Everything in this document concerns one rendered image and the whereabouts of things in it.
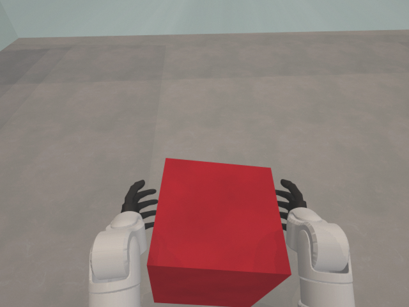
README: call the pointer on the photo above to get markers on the right robot hand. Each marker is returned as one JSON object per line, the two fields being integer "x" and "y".
{"x": 295, "y": 199}

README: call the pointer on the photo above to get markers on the robot left forearm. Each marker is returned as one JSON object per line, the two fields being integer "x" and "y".
{"x": 115, "y": 263}

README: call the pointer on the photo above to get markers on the carton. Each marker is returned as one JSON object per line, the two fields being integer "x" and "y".
{"x": 217, "y": 237}

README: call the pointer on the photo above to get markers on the robot right forearm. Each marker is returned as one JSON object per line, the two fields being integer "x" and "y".
{"x": 324, "y": 263}

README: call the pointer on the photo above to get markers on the left robot hand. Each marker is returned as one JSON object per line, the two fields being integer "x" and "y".
{"x": 132, "y": 198}

